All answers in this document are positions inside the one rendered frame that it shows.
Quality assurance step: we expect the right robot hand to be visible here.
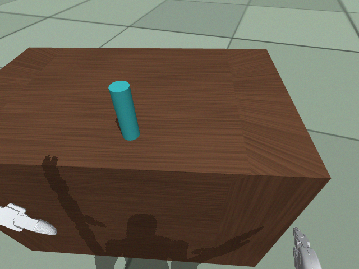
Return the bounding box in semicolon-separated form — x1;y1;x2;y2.
293;227;322;269

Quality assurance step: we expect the left robot hand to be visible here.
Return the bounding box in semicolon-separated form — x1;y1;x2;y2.
0;203;57;235

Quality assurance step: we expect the can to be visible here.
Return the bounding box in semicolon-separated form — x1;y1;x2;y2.
108;81;140;141

